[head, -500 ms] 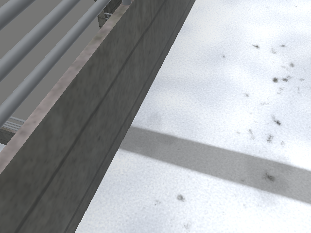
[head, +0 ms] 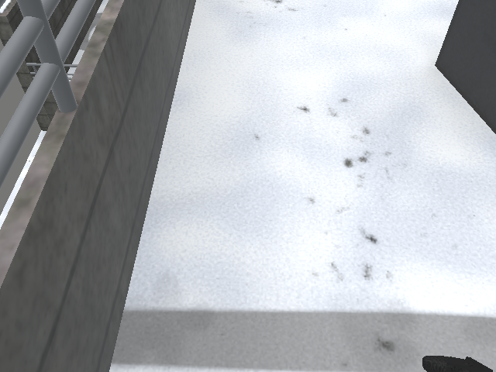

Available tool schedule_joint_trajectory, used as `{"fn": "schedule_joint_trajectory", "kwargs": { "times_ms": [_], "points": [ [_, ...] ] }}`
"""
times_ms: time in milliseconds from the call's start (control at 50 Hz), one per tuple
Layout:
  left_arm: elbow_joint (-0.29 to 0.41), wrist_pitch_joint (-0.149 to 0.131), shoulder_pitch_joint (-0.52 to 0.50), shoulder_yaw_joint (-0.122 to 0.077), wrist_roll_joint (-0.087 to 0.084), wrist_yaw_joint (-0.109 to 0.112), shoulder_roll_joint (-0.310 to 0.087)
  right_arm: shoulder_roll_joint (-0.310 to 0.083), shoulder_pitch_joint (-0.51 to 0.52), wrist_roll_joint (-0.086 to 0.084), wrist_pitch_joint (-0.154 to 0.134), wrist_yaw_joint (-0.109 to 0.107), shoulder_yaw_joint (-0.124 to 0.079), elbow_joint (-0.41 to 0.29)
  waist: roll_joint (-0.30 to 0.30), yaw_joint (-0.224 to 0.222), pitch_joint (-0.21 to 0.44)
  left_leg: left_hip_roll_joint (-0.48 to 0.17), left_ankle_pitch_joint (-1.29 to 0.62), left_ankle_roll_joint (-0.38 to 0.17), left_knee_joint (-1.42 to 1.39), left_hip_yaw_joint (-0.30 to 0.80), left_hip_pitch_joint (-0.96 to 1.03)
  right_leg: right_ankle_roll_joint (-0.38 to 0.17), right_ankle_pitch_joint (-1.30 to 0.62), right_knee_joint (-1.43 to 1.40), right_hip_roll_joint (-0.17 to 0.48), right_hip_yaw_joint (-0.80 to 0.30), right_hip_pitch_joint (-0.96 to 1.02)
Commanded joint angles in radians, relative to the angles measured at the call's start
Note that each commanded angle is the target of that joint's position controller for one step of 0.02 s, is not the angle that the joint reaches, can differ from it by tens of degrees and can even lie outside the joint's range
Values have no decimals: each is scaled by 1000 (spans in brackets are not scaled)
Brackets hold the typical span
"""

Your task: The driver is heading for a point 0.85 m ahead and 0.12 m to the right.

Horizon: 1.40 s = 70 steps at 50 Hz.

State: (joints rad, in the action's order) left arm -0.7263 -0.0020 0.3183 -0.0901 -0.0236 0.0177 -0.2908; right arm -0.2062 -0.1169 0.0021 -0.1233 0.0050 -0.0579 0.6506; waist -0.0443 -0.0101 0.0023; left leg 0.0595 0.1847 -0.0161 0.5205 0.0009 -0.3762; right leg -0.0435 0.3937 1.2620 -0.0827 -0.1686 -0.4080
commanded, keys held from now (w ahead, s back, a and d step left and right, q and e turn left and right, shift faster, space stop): w+e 0.32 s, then w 0.48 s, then w+q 0.20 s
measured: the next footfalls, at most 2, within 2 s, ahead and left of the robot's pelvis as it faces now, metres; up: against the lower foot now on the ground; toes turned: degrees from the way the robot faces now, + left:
right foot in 0.40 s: +0.32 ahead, -0.21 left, +0.00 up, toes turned -17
left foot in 0.94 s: +0.68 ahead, -0.10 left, +0.00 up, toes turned -14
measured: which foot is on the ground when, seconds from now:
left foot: down 0.00-0.40, up 0.42-0.92, down 0.94-1.00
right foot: up 0.00-0.38, down 0.40-0.94, up 0.96-1.00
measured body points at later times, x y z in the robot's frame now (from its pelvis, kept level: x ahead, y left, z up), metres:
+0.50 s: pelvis +0.24 -0.10 -0.01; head +0.28 -0.12 +0.44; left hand +0.49 +0.09 -0.09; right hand +0.22 -0.40 -0.13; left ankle +0.14 +0.09 -0.63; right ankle +0.28 -0.20 -0.73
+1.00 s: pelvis +0.53 -0.15 -0.01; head +0.56 -0.16 +0.44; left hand +0.65 +0.12 -0.13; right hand +0.66 -0.44 -0.10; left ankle +0.64 -0.09 -0.73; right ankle +0.30 -0.20 -0.67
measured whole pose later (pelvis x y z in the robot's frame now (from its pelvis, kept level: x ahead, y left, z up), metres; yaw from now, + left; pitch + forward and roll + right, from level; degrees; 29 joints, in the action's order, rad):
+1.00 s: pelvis +0.53 -0.15 -0.01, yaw -14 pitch +3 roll +0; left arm -0.78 -0.06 0.34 -0.06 -0.01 0.00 -0.30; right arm -0.27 -0.09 -0.01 -0.07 0.05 -0.05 0.69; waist -0.01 -0.04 -0.01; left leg 0.05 0.14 -0.09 0.59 -0.05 -0.51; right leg -0.02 0.53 0.91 -0.02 -0.02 -0.15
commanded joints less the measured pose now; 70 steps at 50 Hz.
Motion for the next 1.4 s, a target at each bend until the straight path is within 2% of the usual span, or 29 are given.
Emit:
{"fn": "schedule_joint_trajectory", "kwargs": {
  "times_ms": [20,80,120,180,240,280,320,380,400,420,440,460,480,520,560,720,840,920,940,960,980,1000,1020,1060,1140,1200,1280,1360,1400],
  "points": [
    [140,-8,-62,-27,16,-27,-90,-109,-74,3,11,-12,-23,-29,66,17,-1,-317,-79,-138,-248,347,266,30,-116,104,139,-30,-316],
    [135,5,-30,-11,-5,-33,-31,-91,-56,-2,11,2,-21,1,167,-11,4,-285,-238,-163,-282,173,217,62,-116,45,157,29,-311],
    [164,1,-94,-4,5,-26,-36,-141,-109,-8,20,1,-41,26,94,7,-6,-299,-299,-183,-292,133,241,72,-131,-61,172,50,-337],
    [191,3,-176,5,5,-33,-48,-197,-122,-14,26,-12,-60,43,124,35,-25,-297,-257,-160,-312,47,279,65,-247,-252,193,58,-347],
    [209,-12,-249,14,35,-44,-50,-216,-167,-7,30,-25,-62,67,155,77,-56,-315,-187,-130,-320,-35,306,66,-325,-385,207,97,-337],
    [225,-21,-292,17,24,-56,-48,-228,-198,-12,34,-28,-61,76,139,91,-62,-329,-210,-134,-303,-55,328,48,-329,-435,186,134,-292],
    [235,-18,-294,15,2,-72,-43,-274,-167,-25,47,-15,-74,69,138,73,-81,-350,-323,-118,-277,-94,329,24,-261,-506,160,178,-217],
    [212,-43,-112,-18,20,-68,-85,-331,-229,-29,67,-23,-89,125,76,-58,19,-342,-734,-75,38,-179,328,-67,-146,-653,30,282,91],
    [162,-41,59,-49,11,-57,-147,-276,-253,-13,59,-29,-66,126,49,-134,123,-301,-643,-42,278,-200,183,-109,-249,-684,32,232,373],
    [158,-31,100,-70,-2,-36,-277,-133,-314,37,41,-18,-17,63,-228,-68,206,-175,176,24,650,-190,-217,-240,-208,-714,310,-242,691],
    [185,-43,147,-54,1,-38,-267,-158,-293,13,5,-6,-10,57,-225,-94,396,-71,440,21,824,32,-346,-363,-84,-891,449,-669,760],
    [158,-58,162,-31,16,-48,-191,-233,-144,-50,-2,2,-38,35,-75,-135,294,-98,345,16,864,84,-429,-301,-69,-939,424,-585,711],
    [164,-66,86,-23,7,-52,-172,-218,-95,-55,-4,-2,-32,15,-73,-103,186,-139,278,8,827,60,-458,-264,-176,-933,404,-439,590],
    [173,-73,-34,2,16,-52,-110,-213,-110,-11,11,-14,-37,39,-25,-18,91,-206,171,15,696,60,-329,-217,-406,-940,329,-227,331],
    [156,-84,-60,10,24,-52,-96,-187,-152,-5,37,-12,-37,65,-29,23,86,-208,128,29,647,54,-242,-210,-510,-986,302,-145,232],
    [56,-91,5,6,11,-37,-117,-120,52,-11,49,1,-4,18,-17,-27,-2,-181,-242,48,267,27,-311,-165,-569,-1049,249,47,269],
    [-2,-75,84,-9,9,-32,-151,-118,199,-24,36,49,5,-42,-26,-98,-58,-124,-204,5,41,-20,-350,-175,-530,-997,317,34,438],
    [-3,-60,32,-18,0,-16,-174,-179,20,-14,39,58,-27,-13,-66,22,65,-23,-106,-84,-4,-92,-41,-114,-993,-774,296,129,460],
    [4,-61,29,-9,6,-8,-153,-226,-123,-15,43,49,-50,19,-51,90,151,-21,-154,-120,-1,-65,189,-77,-1008,-592,257,179,367],
    [32,-69,34,11,38,-1,-107,-305,-287,-16,51,35,-69,36,90,140,281,-208,-230,-189,23,207,483,-30,-644,-271,204,228,147],
    [56,-95,148,38,33,-19,-17,-359,-313,-11,50,38,-75,62,324,47,364,-420,-34,-407,-128,756,754,45,168,54,-7,151,-259],
    [57,-117,59,27,11,-36,-106,-274,-315,-26,57,36,-61,53,206,115,340,-395,162,-379,-197,765,763,37,169,137,48,38,-373],
    [93,-132,-41,23,-14,-39,-126,-238,-243,-22,63,29,-47,34,183,116,196,-356,170,-328,-217,611,629,27,78,119,99,65,-437],
    [110,-143,-106,23,23,-22,-116,-204,-141,-11,71,22,-33,4,50,54,75,-287,-13,-284,-250,466,362,37,-34,-38,162,85,-360],
    [108,-106,-66,22,38,-11,-95,-211,-115,0,64,7,-35,-9,104,-12,43,-221,-203,-289,-306,335,155,85,-87,-203,188,108,-242],
    [121,-94,-176,41,44,-2,-52,-217,-132,-7,45,-16,-34,17,81,17,-9,-160,-427,-232,-289,203,68,114,-312,-450,151,133,-180],
    [129,-94,-251,41,33,-13,-43,-230,-222,-30,66,-20,-30,78,132,68,61,-149,-509,-175,-211,178,150,105,-516,-669,74,141,-50],
    [121,-108,-236,21,48,-37,-81,-211,-205,-13,89,-27,-24,80,143,39,82,-195,-436,-138,-58,257,258,36,-477,-787,76,113,2],
    [101,-120,-135,9,71,-30,-126,-166,-196,3,85,-27,-10,58,82,-1,156,-103,-343,-74,122,224,189,-27,-862,-824,172,59,251]
  ]
}}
